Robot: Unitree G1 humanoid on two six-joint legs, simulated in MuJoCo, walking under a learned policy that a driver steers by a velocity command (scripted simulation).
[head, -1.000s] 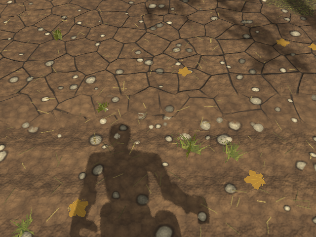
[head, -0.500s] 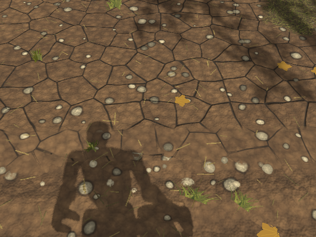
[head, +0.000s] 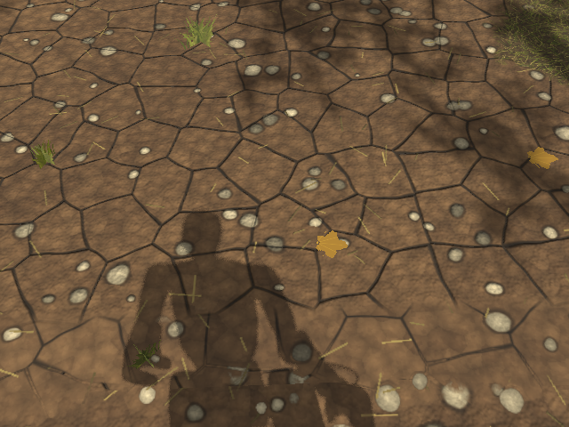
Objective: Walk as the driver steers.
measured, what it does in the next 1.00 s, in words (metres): walks ahead: left foot, then right foot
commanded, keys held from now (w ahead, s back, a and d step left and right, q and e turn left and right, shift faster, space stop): w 1.00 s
